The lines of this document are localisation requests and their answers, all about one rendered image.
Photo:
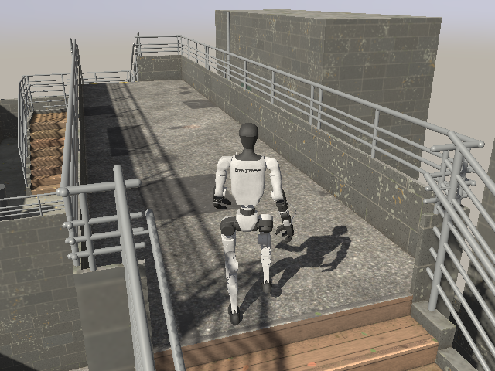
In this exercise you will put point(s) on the left robot thigh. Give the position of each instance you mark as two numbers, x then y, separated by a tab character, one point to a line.
228	235

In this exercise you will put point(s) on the robot right forearm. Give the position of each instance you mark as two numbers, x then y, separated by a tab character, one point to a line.
283	210

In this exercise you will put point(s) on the left robot hand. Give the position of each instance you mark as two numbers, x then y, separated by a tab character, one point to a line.
225	201

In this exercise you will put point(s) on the left robot shin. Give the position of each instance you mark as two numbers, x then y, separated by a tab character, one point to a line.
232	287

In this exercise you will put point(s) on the robot right upper arm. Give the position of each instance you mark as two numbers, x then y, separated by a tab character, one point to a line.
276	178

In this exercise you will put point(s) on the robot left upper arm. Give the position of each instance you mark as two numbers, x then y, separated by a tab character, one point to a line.
221	175

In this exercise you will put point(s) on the right robot hand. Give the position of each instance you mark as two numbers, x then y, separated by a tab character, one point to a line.
289	231

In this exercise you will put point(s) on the robot left forearm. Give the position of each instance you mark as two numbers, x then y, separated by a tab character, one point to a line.
216	199

